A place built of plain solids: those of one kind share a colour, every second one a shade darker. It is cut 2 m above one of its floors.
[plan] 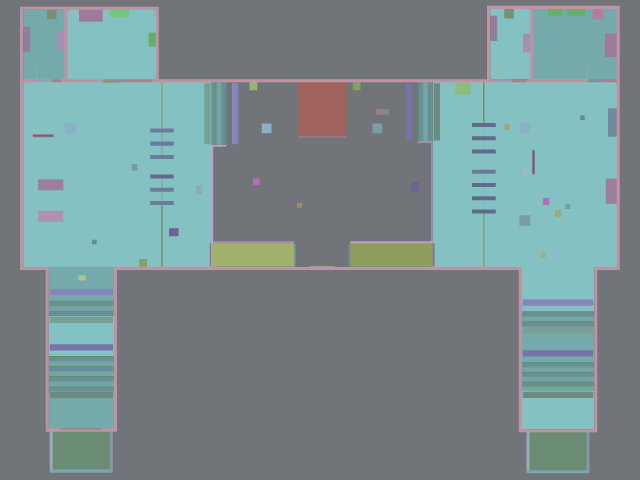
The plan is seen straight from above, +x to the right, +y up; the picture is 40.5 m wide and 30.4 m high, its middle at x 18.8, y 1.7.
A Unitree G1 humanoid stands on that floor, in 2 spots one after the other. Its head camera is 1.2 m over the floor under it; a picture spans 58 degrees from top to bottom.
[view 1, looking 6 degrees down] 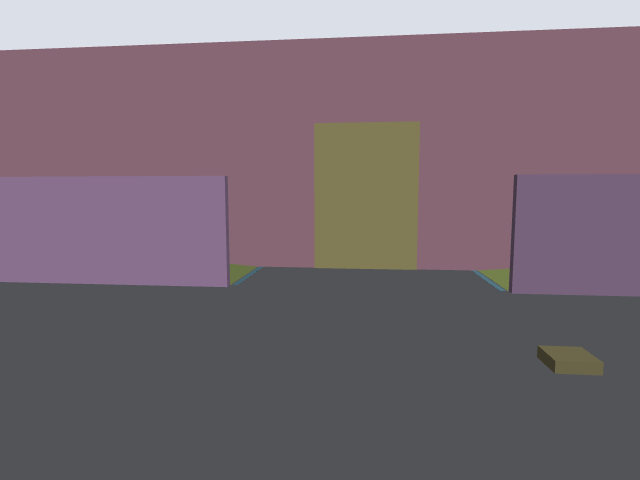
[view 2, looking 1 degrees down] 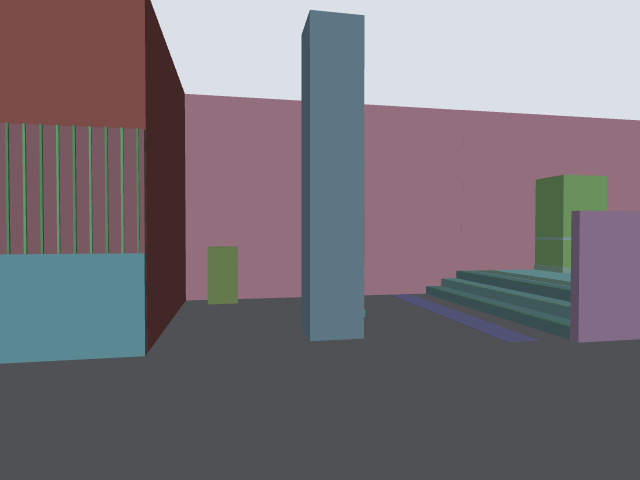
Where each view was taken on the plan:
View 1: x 18.93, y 7.00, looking -84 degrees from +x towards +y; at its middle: leaf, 7.04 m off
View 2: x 21.33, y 3.77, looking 79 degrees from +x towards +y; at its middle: column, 4.78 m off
